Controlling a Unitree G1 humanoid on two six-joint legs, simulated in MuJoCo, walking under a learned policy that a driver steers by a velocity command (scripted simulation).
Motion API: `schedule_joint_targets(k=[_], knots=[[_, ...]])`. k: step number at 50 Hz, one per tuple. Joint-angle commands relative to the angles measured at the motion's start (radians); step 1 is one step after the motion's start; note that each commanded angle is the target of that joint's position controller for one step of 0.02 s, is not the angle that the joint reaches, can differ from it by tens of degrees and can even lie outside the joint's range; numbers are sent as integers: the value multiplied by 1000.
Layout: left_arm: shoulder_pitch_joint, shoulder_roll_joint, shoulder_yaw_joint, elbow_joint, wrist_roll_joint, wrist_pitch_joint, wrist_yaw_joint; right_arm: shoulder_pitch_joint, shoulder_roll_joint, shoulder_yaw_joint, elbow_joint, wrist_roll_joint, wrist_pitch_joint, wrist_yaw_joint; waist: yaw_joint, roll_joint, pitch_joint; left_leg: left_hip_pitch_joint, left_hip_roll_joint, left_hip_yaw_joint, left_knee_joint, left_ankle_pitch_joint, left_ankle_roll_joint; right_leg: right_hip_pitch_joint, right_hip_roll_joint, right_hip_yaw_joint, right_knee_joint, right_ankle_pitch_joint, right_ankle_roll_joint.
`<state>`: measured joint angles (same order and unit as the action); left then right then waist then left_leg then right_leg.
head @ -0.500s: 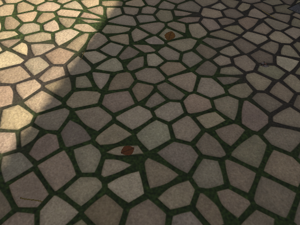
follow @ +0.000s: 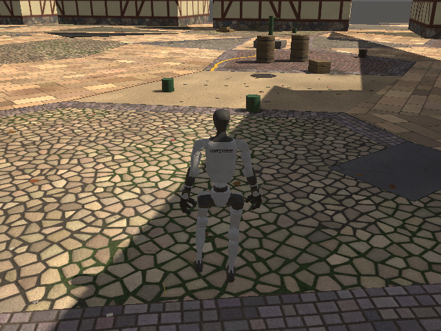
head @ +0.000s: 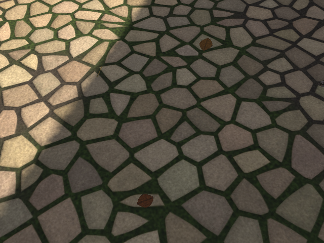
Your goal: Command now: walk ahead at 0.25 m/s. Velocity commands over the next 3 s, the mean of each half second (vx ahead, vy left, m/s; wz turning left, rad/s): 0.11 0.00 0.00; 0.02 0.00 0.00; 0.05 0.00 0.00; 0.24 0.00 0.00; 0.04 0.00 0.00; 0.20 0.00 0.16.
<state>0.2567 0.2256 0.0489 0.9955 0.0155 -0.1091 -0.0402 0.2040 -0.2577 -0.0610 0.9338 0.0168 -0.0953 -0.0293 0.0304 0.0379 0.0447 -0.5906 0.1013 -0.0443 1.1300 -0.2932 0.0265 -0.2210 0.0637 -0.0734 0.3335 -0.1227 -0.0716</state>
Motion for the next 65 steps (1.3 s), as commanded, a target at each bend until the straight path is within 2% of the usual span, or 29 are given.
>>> schedule_joint_targets(k=[1, 4, 7, 9, 10, 11, 12, 13, 14, 15, 16, 18, 19, 20, 22, 24, 26, 32, 42, 52, 65], knots=[[-64, 119, 12, -49, 6, -12, 24, 123, -23, -9, -12, -16, 19, -6, -82, -100, -58, 85, 17, 11, -174, 129, -27, -62, -246, 98, -128, 656, -168], [-28, 146, 13, -35, -1, 5, 41, 12, -8, 1, -36, -16, 22, 3, -39, -107, -88, 155, -15, 38, -403, 289, -32, -28, -222, 58, -115, 597, -141], [2, 152, 13, -10, -10, 21, 46, -50, -38, -2, -49, -12, 31, 8, -16, -113, -84, 180, -33, 26, -507, 306, -29, 32, -251, 91, -90, 491, -139], [-5, 148, 13, 1, -21, 31, 48, -67, -56, -7, -55, -19, 30, 11, -23, -112, -76, 196, -44, 24, -569, 258, -9, 66, -266, 120, -33, 442, -126], [-20, 141, 12, 3, -30, 36, 51, -43, -60, -11, -46, -24, 27, 12, -46, -100, -82, 244, -54, 34, -641, 292, 5, 71, -253, 123, 16, 393, -105], [5, 123, 7, 11, -31, 38, 52, -6, -86, -21, -29, -31, 23, 9, -57, -70, -96, 324, -53, 28, -725, 413, 23, 72, -211, 122, 75, 325, -67], [49, 103, 1, 12, -13, 35, 55, 35, -144, -35, -19, -37, 21, 3, -42, -9, -143, 447, 30, -48, -706, 752, 50, 31, -149, 91, 164, 207, -19], [203, 34, -14, 48, 1, 30, 51, 33, -159, -33, -12, -38, 30, -1, 42, 133, -223, 639, 148, -157, -641, 909, 162, -108, -81, 60, 246, -126, 31], [178, 30, -19, 55, -6, 43, 59, 46, -68, -13, -1, -32, 40, 3, 4, 155, -245, 611, 190, -225, -675, 781, 220, -118, -66, 56, 303, -315, 60], [118, 62, -12, 39, -18, 60, 65, 25, -34, -2, 1, -30, 45, 8, 2, 132, -216, 552, 177, -246, -717, 594, 216, -124, -71, 67, 299, -352, 68], [82, 68, -9, 33, -22, 80, 74, -23, -46, -1, -8, -31, 51, 11, 13, 112, -194, 494, 160, -249, -747, 426, 192, -111, -83, 74, 268, -321, 69], [69, 76, -8, 40, -8, 115, 80, -123, -73, -6, -33, -26, 59, 11, 41, 95, -138, 330, 100, -190, -793, 119, 115, -6, -99, 80, 143, -191, 58], [66, 78, -10, 43, -3, 123, 77, -154, -72, -6, -39, -20, 62, 9, 43, 82, -94, 275, 55, -134, -802, -1, 74, 3, -106, 81, 101, -181, 46], [61, 100, -5, 54, -8, 120, 75, -148, -63, -6, -37, -19, 62, 8, 19, 30, -44, 280, 2, -72, -787, -9, 47, -34, -102, 71, 103, -216, 38], [64, 89, -6, 70, -11, 104, 75, -95, -66, -11, -8, -14, 52, 7, 2, -11, -57, 355, -19, -47, -718, 214, 47, -41, -108, 76, 92, -164, 36], [62, 93, -3, 76, -10, 88, 72, -69, -60, -12, 9, -8, 45, 3, -8, -33, -109, 444, -22, -26, -645, 460, 72, -36, -115, 83, 91, -64, 47], [60, 83, -4, 83, -14, 83, 71, -63, -54, -14, 19, -10, 49, 4, -13, -48, -136, 480, -23, -18, -615, 548, 88, -22, -115, 80, 104, 1, 53], [71, 69, -7, 101, -15, 98, 75, -88, -42, -17, 38, -10, 75, 5, -12, -49, -81, 450, -39, -1, -617, 452, 78, -31, -113, 76, 102, -26, 50], [99, 54, -13, 114, -12, 92, 80, -103, -42, -18, 74, -12, 96, -4, -19, -43, -27, 454, -52, 5, -640, 335, 52, -66, -116, 80, 64, -111, 47], [132, 32, -15, 118, -10, 85, 81, -97, -37, -13, 109, -13, 101, -10, -25, -46, 3, 448, -57, 2, -667, 249, 38, -84, -114, 80, 28, -180, 43], [176, 15, -15, 113, -11, 81, 80, -68, -30, -5, 141, -12, 99, -13, -28, -45, 10, 439, -57, -1, -676, 235, 35, -83, -109, 77, 18, -175, 39]])
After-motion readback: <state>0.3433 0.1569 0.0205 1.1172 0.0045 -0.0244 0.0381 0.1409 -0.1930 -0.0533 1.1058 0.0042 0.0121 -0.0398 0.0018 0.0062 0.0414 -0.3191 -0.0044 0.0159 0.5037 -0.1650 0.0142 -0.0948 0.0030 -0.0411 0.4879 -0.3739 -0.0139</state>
